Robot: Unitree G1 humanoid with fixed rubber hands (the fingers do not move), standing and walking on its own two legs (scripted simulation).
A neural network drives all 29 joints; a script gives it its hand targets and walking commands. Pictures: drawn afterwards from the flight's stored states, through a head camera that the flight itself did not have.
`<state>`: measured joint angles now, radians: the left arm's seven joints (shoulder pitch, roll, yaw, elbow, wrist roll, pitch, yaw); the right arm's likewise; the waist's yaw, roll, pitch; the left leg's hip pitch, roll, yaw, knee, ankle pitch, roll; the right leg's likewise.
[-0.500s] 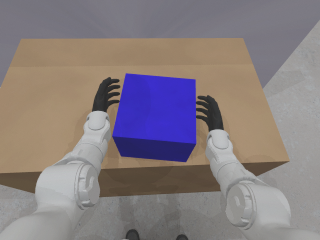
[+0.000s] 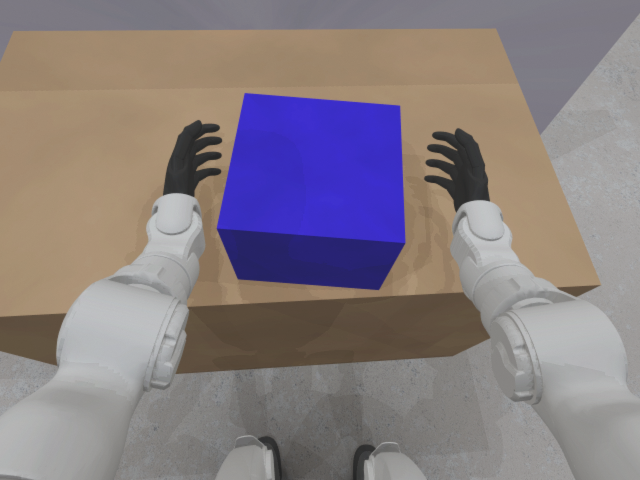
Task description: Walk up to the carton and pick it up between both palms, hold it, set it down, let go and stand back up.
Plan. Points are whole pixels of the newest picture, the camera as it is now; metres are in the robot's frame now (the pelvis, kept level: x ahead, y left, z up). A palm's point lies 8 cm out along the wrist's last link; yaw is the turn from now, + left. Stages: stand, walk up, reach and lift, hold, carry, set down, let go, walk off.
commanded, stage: set down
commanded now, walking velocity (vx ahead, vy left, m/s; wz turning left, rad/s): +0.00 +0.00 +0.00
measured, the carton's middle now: (315, 196) +0.49 +0.02 -0.01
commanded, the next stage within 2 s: none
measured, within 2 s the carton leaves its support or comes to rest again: neither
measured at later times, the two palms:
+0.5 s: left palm (120, 75) +0.47 +0.19 +0.19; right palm (569, 85) +0.48 -0.20 +0.20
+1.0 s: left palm (138, 180) +0.42 +0.20 +0.11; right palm (512, 196) +0.42 -0.18 +0.10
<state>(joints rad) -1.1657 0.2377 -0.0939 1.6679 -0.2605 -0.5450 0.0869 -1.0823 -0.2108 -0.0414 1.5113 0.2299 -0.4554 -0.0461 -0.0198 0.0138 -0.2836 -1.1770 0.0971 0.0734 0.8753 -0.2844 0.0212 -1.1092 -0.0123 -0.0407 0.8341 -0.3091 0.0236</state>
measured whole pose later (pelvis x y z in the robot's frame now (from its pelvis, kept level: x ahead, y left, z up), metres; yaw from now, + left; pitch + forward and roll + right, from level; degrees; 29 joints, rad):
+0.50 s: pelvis +0.01 -0.01 +0.04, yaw +1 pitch +19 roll -2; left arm -1.22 0.29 -0.13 1.47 -0.31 -0.15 0.03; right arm -1.14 -0.35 0.14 1.41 0.44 -0.11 -0.01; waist 0.01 -0.02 -0.24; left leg -0.75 0.08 0.05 0.64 -0.22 0.00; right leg -0.68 0.01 -0.01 0.59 -0.24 0.01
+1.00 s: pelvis +0.01 -0.01 +0.06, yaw +2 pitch +16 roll -2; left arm -0.79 0.26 0.01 1.19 -0.23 -0.28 0.00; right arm -0.69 -0.19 0.09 1.04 0.33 -0.24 -0.13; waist -0.01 0.01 -0.18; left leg -0.64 0.06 0.03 0.53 -0.18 -0.01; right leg -0.57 0.01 -0.03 0.48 -0.20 0.01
